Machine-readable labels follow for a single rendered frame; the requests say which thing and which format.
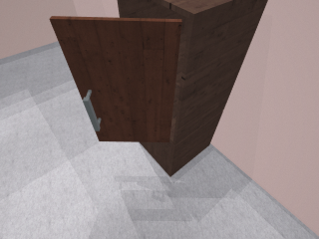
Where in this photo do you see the cupboard door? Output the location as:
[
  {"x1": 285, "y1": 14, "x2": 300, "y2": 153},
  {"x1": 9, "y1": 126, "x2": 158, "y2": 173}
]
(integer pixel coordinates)
[{"x1": 49, "y1": 16, "x2": 182, "y2": 142}]

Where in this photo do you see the handle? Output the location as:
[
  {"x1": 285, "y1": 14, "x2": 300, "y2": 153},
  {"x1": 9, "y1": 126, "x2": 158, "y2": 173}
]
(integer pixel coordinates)
[{"x1": 83, "y1": 90, "x2": 102, "y2": 131}]

